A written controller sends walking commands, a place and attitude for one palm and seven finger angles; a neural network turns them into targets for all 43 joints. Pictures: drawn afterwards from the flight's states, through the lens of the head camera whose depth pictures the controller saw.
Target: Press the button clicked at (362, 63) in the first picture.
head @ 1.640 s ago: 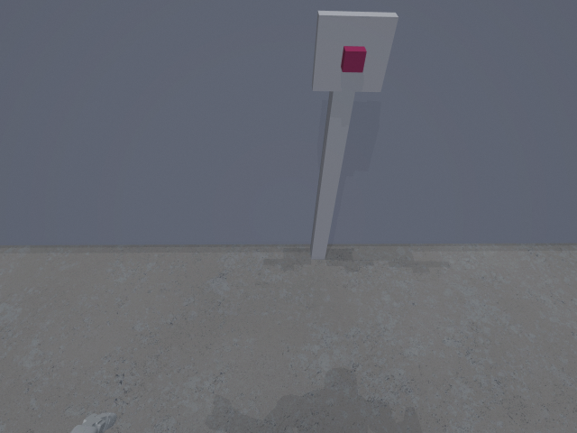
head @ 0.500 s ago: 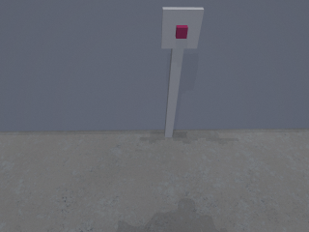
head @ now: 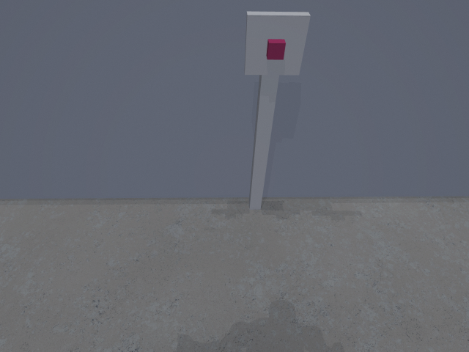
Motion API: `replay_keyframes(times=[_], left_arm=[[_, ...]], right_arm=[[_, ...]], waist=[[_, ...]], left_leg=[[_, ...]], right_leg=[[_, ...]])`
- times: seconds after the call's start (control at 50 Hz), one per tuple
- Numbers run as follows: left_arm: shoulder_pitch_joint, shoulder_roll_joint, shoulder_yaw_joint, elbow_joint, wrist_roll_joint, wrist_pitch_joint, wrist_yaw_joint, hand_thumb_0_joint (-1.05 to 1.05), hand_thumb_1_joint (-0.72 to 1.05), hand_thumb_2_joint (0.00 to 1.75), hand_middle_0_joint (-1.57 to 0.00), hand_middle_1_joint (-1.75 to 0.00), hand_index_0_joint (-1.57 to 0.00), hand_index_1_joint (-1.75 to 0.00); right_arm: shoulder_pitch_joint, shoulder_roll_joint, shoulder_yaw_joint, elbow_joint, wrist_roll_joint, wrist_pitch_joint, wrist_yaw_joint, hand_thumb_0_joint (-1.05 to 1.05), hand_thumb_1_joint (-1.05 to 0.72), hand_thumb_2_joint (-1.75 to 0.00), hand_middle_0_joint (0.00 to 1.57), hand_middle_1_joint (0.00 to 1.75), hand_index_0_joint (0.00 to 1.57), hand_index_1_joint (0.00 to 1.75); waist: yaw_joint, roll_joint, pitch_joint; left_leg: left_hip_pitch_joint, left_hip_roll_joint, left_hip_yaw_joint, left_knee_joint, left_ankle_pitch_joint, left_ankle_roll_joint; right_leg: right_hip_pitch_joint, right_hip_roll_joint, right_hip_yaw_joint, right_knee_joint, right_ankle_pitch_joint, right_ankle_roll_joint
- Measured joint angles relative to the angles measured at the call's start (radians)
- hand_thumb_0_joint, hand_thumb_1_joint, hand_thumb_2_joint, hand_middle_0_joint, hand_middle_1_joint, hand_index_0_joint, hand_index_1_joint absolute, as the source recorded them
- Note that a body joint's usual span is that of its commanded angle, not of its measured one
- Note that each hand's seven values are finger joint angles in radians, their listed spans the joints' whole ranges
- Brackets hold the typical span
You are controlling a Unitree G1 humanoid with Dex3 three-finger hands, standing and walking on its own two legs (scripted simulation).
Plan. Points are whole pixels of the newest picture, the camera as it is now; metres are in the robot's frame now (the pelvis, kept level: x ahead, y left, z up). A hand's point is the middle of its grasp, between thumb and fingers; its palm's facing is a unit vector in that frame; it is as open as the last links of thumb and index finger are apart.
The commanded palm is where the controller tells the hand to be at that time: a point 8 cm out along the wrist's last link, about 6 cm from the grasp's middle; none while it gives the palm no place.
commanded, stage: walk to a spot facing it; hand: left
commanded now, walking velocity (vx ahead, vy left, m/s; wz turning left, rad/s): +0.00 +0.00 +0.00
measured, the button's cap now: (275, 49) +0.91 -0.07 +0.11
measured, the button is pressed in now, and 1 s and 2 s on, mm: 0 0 0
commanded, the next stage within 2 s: none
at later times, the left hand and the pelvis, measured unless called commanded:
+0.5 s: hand out of the picture +0.06 +0.19 -0.18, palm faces -0.15 -0.95 -0.27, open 7.4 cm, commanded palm none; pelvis -0.02 -0.01 -0.03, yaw -11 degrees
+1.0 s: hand out of the picture +0.10 +0.20 -0.18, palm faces -0.33 -0.91 -0.24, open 7.4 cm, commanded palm none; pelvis -0.03 +0.02 -0.01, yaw -25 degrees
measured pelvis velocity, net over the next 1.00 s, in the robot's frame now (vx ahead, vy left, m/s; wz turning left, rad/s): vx -0.03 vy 0.02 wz -0.44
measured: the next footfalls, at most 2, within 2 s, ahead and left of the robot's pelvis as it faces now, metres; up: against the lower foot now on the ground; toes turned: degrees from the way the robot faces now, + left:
left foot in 1.04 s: +0.05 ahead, +0.12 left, +0.00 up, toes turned -28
right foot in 1.56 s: -0.12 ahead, -0.05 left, +0.00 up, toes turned -54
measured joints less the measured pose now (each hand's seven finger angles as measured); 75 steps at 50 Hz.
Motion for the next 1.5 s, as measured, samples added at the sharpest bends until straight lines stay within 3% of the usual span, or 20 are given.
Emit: replay_keyframes(times=[0.2,0.38,0.46,0.5,0.52,0.56,0.6,0.66,0.76,0.9,0.98,1.02,1.06,1.12,1.18,1.22,1.36,1.5], left_arm=[[0.003,0.002,0.006,-0.011,0.0,0.008,0.001,0.01,0.9,0.9,-0.21,-0.3,-0.2,-0.3],[0.055,-0.045,0.024,-0.077,0.005,0.062,-0.003,0.01,0.91,0.9,-0.2,-0.3,-0.2,-0.3],[0.078,-0.077,0.036,-0.108,0.006,0.075,-0.012,0.01,0.91,0.9,-0.2,-0.3,-0.2,-0.3],[0.098,-0.096,0.04,-0.127,0.009,0.068,-0.019,0.01,0.91,0.9,-0.2,-0.3,-0.2,-0.3],[0.106,-0.106,0.041,-0.133,0.014,0.058,-0.018,0.01,0.91,0.9,-0.2,-0.3,-0.2,-0.3],[0.114,-0.124,0.038,-0.141,0.012,0.048,-0.009,0.0,0.91,0.9,-0.2,-0.3,-0.2,-0.3],[0.124,-0.138,0.04,-0.148,0.01,0.046,-0.001,0.0,0.91,0.9,-0.21,-0.3,-0.2,-0.3],[0.139,-0.147,0.042,-0.152,0.005,0.042,0.002,0.0,0.9,0.9,-0.21,-0.3,-0.2,-0.3],[0.149,-0.149,0.047,-0.154,0.004,0.037,0.003,0.01,0.9,0.9,-0.21,-0.3,-0.2,-0.3],[0.141,-0.132,0.062,-0.166,0.012,0.04,0.005,0.01,0.9,0.9,-0.21,-0.3,-0.2,-0.3],[0.127,-0.106,0.071,-0.174,0.016,0.052,0.005,0.01,0.9,0.9,-0.21,-0.3,-0.2,-0.3],[0.121,-0.091,0.076,-0.179,0.013,0.06,0.005,0.01,0.9,0.9,-0.21,-0.3,-0.2,-0.3],[0.109,-0.07,0.085,-0.18,0.008,0.071,0.003,0.01,0.9,0.9,-0.21,-0.3,-0.2,-0.3],[0.096,-0.051,0.101,-0.179,0.018,0.082,-0.007,0.01,0.91,0.9,-0.2,-0.3,-0.2,-0.3],[0.098,-0.036,0.113,-0.188,0.024,0.081,-0.023,0.01,0.91,0.9,-0.2,-0.3,-0.2,-0.3],[0.102,-0.034,0.116,-0.19,0.023,0.083,-0.028,0.01,0.91,0.9,-0.2,-0.3,-0.2,-0.3],[0.084,-0.06,0.104,-0.172,0.016,0.103,-0.033,0.01,0.91,0.9,-0.2,-0.3,-0.2,-0.3],[0.03,-0.108,0.082,-0.179,0.013,0.094,-0.044,0.01,0.91,0.9,-0.2,-0.3,-0.2,-0.29]], right_arm=[[-0.005,0.002,-0.003,-0.01,-0.002,0.002,-0.005,0.01,-0.9,-0.9,0.2,0.3,0.2,0.3],[0.014,0.076,-0.022,-0.097,-0.005,0.029,-0.019,0.01,-0.9,-0.9,0.2,0.3,0.2,0.3],[0.032,0.102,-0.033,-0.118,-0.008,0.035,-0.017,0.01,-0.9,-0.9,0.2,0.3,0.2,0.3],[0.044,0.102,-0.04,-0.125,-0.009,0.042,-0.015,0.01,-0.9,-0.9,0.21,0.3,0.2,0.3],[0.047,0.1,-0.045,-0.126,-0.007,0.049,-0.015,0.01,-0.9,-0.9,0.21,0.3,0.2,0.3],[0.048,0.099,-0.053,-0.127,-0.004,0.067,-0.016,0.01,-0.9,-0.9,0.2,0.3,0.2,0.3],[0.046,0.101,-0.059,-0.126,-0.003,0.075,-0.014,0.01,-0.91,-0.9,0.2,0.3,0.2,0.3],[0.035,0.104,-0.062,-0.136,-0.005,0.069,-0.011,0.01,-0.91,-0.9,0.2,0.3,0.2,0.3],[0.02,0.098,-0.067,-0.159,-0.007,0.06,-0.018,0.01,-0.91,-0.9,0.2,0.3,0.2,0.3],[-0.005,0.094,-0.069,-0.18,-0.003,0.06,-0.028,0.01,-0.91,-0.9,0.2,0.3,0.2,0.3],[-0.013,0.109,-0.062,-0.204,0.006,0.047,-0.029,0.01,-0.91,-0.9,0.2,0.3,0.2,0.3],[-0.008,0.117,-0.055,-0.218,0.01,0.033,-0.03,0.01,-0.91,-0.9,0.2,0.3,0.2,0.3],[0.006,0.131,-0.049,-0.227,0.007,0.017,-0.032,0.01,-0.91,-0.9,0.2,0.3,0.2,0.3],[0.04,0.147,-0.032,-0.23,-0.003,0.023,-0.029,0.01,-0.91,-0.9,0.2,0.3,0.2,0.3],[0.076,0.156,-0.025,-0.222,-0.009,0.028,-0.03,0.01,-0.9,-0.9,0.2,0.3,0.2,0.3],[0.093,0.157,-0.025,-0.216,-0.01,0.028,-0.031,0.01,-0.9,-0.9,0.2,0.3,0.2,0.3],[0.149,0.16,-0.036,-0.198,-0.012,0.012,-0.028,0.01,-0.9,-0.9,0.2,0.3,0.2,0.3],[0.189,0.126,-0.057,-0.152,-0.021,0.02,-0.015,0.01,-0.9,-0.9,0.21,0.3,0.2,0.3]], waist=[[0.009,-0.002,0.004],[0.014,-0.024,0.04],[0.023,-0.022,0.07],[0.028,-0.001,0.07],[0.027,0.016,0.07],[0.022,0.032,0.073],[0.027,0.031,0.071],[0.032,0.017,0.068],[0.029,0.003,0.05],[0.045,-0.005,0.022],[0.052,-0.028,0.011],[0.048,-0.04,0.003],[0.033,-0.063,0.002],[0.025,-0.068,0.005],[0.027,-0.067,0.004],[0.027,-0.063,0.003],[-0.004,-0.042,0.023],[-0.041,0.004,0.038]], left_leg=[[-0.003,0.004,0.014,0.007,-0.006,0.001],[-0.074,0.023,0.102,0.142,-0.078,0.0],[-0.083,0.045,0.153,0.208,-0.116,-0.008],[-0.106,0.072,0.167,0.274,-0.151,-0.023],[-0.14,0.086,0.154,0.349,-0.188,-0.028],[-0.223,0.066,0.082,0.536,-0.27,-0.028],[-0.287,0.044,0.041,0.672,-0.256,-0.027],[-0.343,0.035,0.02,0.747,-0.186,-0.037],[-0.358,0.036,-0.009,0.716,-0.148,-0.055],[-0.303,0.023,-0.026,0.572,-0.19,-0.056],[-0.236,-0.001,-0.024,0.397,-0.209,-0.038],[-0.176,-0.011,-0.019,0.255,-0.157,-0.025],[-0.149,-0.02,-0.003,0.188,-0.117,0.013],[-0.124,0.0,0.034,0.177,-0.09,0.044],[-0.09,0.022,0.073,0.134,-0.07,0.05],[-0.079,0.034,0.103,0.121,-0.067,0.054],[-0.071,0.066,0.193,0.119,-0.074,0.06],[-0.093,0.127,0.287,0.182,-0.117,0.032]], right_leg=[[-0.008,0.004,0.014,0.005,0.001,0.002],[-0.144,0.026,0.088,0.201,-0.061,0.002],[-0.208,0.008,0.021,0.386,-0.203,0.01],[-0.185,0.001,-0.009,0.338,-0.149,0.003],[-0.19,0.015,-0.016,0.337,-0.133,-0.022],[-0.196,0.031,-0.022,0.337,-0.139,-0.054],[-0.183,0.042,-0.012,0.284,-0.116,-0.065],[-0.164,0.056,0.021,0.187,-0.049,-0.068],[-0.156,0.076,0.073,0.099,0.016,-0.066],[-0.171,0.103,0.145,0.082,0.046,-0.044],[-0.195,0.113,0.195,0.092,0.057,-0.016],[-0.217,0.12,0.219,0.115,0.055,0.005],[-0.262,0.121,0.226,0.211,-0.038,0.017],[-0.364,0.11,0.133,0.528,-0.191,0.048],[-0.424,0.068,0.073,0.778,-0.155,0.068],[-0.427,0.036,0.056,0.843,-0.13,0.078],[-0.334,-0.045,0.012,0.688,-0.174,0.093],[-0.208,-0.05,-0.073,0.398,-0.249,0.055]])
